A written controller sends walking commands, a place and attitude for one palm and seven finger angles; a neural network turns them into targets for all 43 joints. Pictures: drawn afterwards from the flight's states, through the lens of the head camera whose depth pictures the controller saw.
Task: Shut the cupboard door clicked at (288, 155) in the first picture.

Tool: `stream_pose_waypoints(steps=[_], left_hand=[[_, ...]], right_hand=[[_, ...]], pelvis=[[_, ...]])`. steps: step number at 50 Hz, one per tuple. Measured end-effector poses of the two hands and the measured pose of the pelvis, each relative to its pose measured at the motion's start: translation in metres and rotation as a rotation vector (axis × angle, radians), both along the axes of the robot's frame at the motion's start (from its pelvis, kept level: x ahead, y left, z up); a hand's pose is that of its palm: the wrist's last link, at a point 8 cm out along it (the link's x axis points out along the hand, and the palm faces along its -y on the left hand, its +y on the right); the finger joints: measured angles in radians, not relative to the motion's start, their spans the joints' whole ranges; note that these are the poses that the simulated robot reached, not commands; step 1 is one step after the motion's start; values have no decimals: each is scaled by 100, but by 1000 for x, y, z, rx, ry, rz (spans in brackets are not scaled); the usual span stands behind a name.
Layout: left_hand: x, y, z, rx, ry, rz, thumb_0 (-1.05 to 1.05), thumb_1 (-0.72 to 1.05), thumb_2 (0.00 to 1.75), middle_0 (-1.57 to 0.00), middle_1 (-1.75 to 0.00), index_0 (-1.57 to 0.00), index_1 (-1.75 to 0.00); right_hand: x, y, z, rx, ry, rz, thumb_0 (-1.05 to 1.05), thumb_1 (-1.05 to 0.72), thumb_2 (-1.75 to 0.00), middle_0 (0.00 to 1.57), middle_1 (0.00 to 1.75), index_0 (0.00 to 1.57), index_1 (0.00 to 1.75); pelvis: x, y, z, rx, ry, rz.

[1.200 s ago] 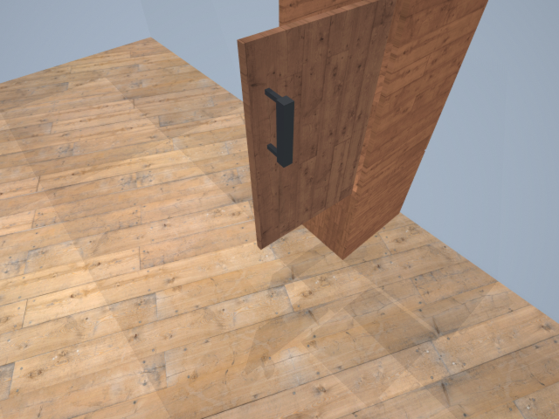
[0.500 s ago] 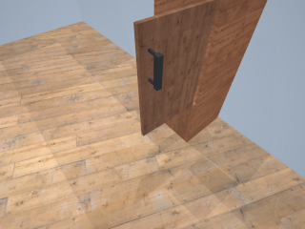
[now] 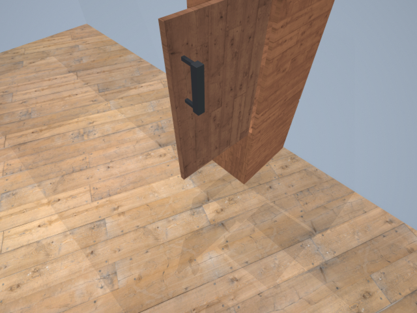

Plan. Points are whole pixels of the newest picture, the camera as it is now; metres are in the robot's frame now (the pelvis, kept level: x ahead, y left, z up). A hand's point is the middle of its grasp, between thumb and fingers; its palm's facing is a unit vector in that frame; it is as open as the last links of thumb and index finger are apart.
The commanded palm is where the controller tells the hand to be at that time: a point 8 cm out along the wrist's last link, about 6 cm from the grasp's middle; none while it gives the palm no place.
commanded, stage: walk around to get in front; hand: left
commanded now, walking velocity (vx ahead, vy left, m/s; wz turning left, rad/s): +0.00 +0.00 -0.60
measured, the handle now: (192, 86) +0.63 +0.09 +0.08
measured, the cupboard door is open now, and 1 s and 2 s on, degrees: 86 86 86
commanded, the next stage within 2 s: none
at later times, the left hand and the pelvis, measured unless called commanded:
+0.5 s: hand out of the picture +0.04 +0.16 -0.16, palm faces -0.17 -0.95 -0.27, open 7.3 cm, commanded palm none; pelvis -0.03 -0.03 +0.00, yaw -15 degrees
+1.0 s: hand (151, 302) +0.17 +0.14 -0.17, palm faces -0.48 -0.83 -0.28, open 7.4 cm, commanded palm none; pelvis -0.04 -0.01 -0.02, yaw -31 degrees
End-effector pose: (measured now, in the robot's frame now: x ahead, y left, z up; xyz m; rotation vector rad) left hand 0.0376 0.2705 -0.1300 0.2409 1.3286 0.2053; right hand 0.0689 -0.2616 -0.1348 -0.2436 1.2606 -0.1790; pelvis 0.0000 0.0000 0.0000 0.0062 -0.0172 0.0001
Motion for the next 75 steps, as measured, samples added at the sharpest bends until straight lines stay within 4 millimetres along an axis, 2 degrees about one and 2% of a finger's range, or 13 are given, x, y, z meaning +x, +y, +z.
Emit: stream_pose_waypoints(steps=[6, 13, 25, 32, 36, 42, 47, 50, 53, 58, 64, 70, 75], left_hand=[[5, -20, -12, -36, 3, -49, 0, 91, 90, -20, -30, -20, -30], [10, -47, -11, -18, -37, -92, 0, 91, 90, -20, -30, -21, -30], [8, -60, 6, -19, 33, -178, 0, 90, 90, -20, -30, -21, -30], [28, -43, 0, -30, 22, -245, 0, 90, 90, -20, -30, -21, -30], [51, -30, -14, -47, 5, -292, 0, 90, 90, -20, -30, -21, -30], [98, -32, -11, -63, -67, -374, 1, 91, 90, -20, -30, -20, -30], [130, -61, -3, -66, -108, -497, 1, 91, 90, -19, -30, -20, -30], [145, -82, -8, -50, -148, -577, 1, 91, 90, -20, -30, -20, -30], [149, -97, -8, -37, -139, -630, 0, 91, 90, -20, -30, -20, -30], [150, -114, -10, -57, -96, -697, 0, 91, 90, -20, -30, -20, -30], [165, -130, -25, -119, -68, -762, 1, 91, 90, -20, -30, -21, -30], [180, -161, -11, -159, -92, -822, 1, 91, 90, -20, -30, -20, -30], [183, -196, -4, -151, -120, -911, 1, 91, 90, -20, -30, -20, -30]], right_hand=[[-39, 5, -16, 34, 30, -73, 0, -91, -90, 20, 30, 20, 30], [-74, -12, -38, 77, 86, -146, 0, -91, -90, 21, 30, 20, 30], [-54, -29, -3, 50, -57, -251, 0, -91, -90, 20, 30, 20, 30], [-39, -20, 12, 16, -152, -284, 0, -91, -90, 20, 30, 20, 30], [-46, -12, 13, -32, -206, -309, 0, -91, -90, 20, 30, 20, 30], [-97, 2, 15, -50, -99, -337, 0, -91, -90, 20, 30, 20, 30], [-149, 3, 4, -28, -41, -449, 0, -91, -90, 21, 30, 20, 30], [-181, -4, -14, -12, -18, -528, 0, -90, -90, 21, 30, 20, 30], [-206, -7, -17, -18, 24, -597, 0, -91, -90, 20, 30, 20, 30], [-222, 1, -1, -36, 17, -673, 0, -91, -90, 20, 30, 20, 30], [-233, 28, 4, -66, -11, -731, 0, -91, -90, 20, 30, 20, 30], [-256, 59, 11, -13, 46, -784, 0, -91, -90, 20, 30, 20, 30], [-281, 65, -1, 31, 40, -876, 0, -90, -90, 21, 30, 20, 30]], pelvis=[[-12, -5, -10, 25, 3, -58], [-24, -24, -20, 31, -1, -107], [-28, -28, 4, 53, 40, -253], [-29, -10, 3, 43, 53, -333], [-26, 6, -9, -3, 72, -367], [-31, 9, -4, -10, 48, -422], [-33, 2, -6, -35, 38, -496], [-36, -8, -21, -2, 37, -542], [-41, -6, -21, -10, 32, -582], [-41, -2, -11, 16, 31, -643], [-32, 8, -17, -1, 47, -717], [-34, 2, -4, -22, 52, -781], [-42, -11, -7, -21, 51, -852]])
